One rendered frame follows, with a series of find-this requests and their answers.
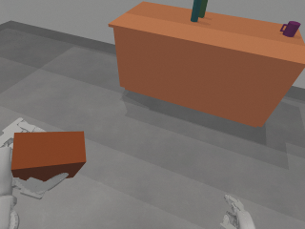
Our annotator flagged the left robot forearm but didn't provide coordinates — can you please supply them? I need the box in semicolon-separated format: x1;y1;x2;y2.
0;195;20;229

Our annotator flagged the sponge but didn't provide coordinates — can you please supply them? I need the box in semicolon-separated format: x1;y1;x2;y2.
11;131;87;182

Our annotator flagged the robot left hand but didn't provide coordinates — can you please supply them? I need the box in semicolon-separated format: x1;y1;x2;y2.
0;117;69;200

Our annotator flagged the robot right hand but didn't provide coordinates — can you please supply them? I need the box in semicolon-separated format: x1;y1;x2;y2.
220;195;256;229

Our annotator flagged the table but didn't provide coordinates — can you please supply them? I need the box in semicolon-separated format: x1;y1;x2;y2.
108;1;305;128

